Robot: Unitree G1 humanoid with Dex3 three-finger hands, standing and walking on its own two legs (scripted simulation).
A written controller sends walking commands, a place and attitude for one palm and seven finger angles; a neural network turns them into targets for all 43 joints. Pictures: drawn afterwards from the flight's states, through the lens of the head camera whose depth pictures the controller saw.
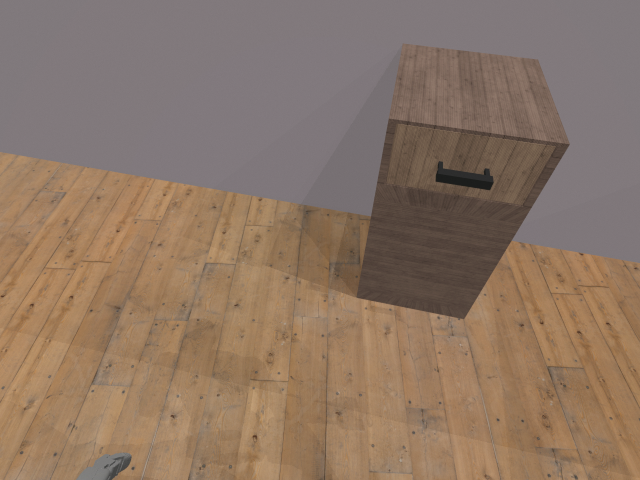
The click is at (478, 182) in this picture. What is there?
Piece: drawer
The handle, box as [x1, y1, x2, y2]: [436, 161, 493, 189]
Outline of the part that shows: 436,181 489,189 493,182 492,176 489,175 489,170 486,168 484,170 484,174 482,175 444,169 442,167 442,162 439,161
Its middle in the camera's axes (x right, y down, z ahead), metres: +0.35 -0.16 +0.94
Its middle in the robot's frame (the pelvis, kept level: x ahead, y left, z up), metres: +0.81 -0.31 -0.11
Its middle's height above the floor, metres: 0.66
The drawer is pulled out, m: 0.00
